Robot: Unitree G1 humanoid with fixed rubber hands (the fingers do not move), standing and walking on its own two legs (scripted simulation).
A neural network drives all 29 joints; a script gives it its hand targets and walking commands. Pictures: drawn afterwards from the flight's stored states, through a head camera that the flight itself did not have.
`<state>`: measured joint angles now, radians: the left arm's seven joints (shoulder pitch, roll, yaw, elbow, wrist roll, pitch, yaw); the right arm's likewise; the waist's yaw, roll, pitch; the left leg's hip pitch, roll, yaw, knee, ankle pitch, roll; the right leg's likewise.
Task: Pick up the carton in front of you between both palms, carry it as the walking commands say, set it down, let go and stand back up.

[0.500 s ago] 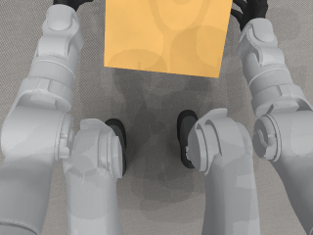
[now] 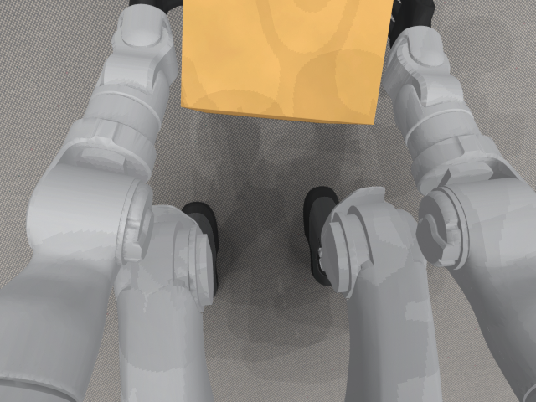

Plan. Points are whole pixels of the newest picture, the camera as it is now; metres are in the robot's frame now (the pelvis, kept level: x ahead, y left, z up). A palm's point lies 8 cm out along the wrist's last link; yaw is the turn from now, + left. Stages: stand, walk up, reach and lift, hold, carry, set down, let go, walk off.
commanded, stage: reach and lift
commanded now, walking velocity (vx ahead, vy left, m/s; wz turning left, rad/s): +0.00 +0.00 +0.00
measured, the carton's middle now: (276, 42) +0.51 -0.03 -0.25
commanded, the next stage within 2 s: none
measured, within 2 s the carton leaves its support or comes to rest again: leaves its support in 0.14 s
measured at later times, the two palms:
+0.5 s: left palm out of the picture +0.51 +0.13 -0.03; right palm (487, 5) +0.49 -0.17 -0.03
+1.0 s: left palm out of the picture +0.48 +0.13 +0.12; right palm out of the picture +0.46 -0.17 +0.12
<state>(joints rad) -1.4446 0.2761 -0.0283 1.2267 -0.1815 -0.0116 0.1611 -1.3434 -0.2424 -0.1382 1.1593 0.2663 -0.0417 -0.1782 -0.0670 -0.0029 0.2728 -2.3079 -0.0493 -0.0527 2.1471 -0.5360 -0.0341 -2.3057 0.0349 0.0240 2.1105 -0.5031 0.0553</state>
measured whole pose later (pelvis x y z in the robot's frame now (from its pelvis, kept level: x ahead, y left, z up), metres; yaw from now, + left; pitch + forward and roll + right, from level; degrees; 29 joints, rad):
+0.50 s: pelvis +0.01 +0.00 +0.04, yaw +1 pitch +40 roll -1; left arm -1.10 0.08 0.30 0.87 0.08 0.25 0.12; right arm -1.02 -0.06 -0.43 0.77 -0.03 0.26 -0.11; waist -0.05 0.02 -0.07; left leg -2.17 -0.11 -0.07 2.03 -0.55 -0.06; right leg -2.17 0.09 0.07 2.00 -0.53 0.08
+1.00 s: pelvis +0.03 +0.00 +0.17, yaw +1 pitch +39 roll +0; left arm -0.81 -0.03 0.35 0.68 0.15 0.31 0.08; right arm -0.77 0.04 -0.41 0.62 -0.13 0.32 -0.08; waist -0.04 0.02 -0.23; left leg -1.76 -0.12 -0.10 1.61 -0.52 -0.05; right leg -1.77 0.10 0.10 1.59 -0.50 0.06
